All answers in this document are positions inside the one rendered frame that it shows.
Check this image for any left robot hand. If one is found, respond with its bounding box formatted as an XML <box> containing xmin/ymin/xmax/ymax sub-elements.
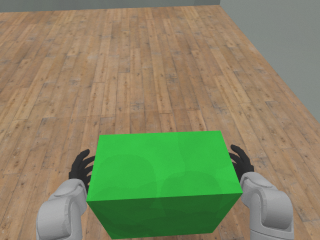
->
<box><xmin>68</xmin><ymin>149</ymin><xmax>95</xmax><ymax>195</ymax></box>

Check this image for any right robot hand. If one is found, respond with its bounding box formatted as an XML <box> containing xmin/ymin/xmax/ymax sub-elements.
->
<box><xmin>229</xmin><ymin>144</ymin><xmax>254</xmax><ymax>183</ymax></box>

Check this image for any right robot forearm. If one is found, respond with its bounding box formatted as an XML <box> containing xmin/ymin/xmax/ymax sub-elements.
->
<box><xmin>240</xmin><ymin>172</ymin><xmax>295</xmax><ymax>240</ymax></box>

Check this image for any carton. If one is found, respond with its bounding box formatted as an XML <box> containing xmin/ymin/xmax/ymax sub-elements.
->
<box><xmin>86</xmin><ymin>130</ymin><xmax>243</xmax><ymax>240</ymax></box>

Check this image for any left robot forearm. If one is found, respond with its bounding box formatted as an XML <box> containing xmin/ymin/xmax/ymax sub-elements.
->
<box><xmin>36</xmin><ymin>178</ymin><xmax>87</xmax><ymax>240</ymax></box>

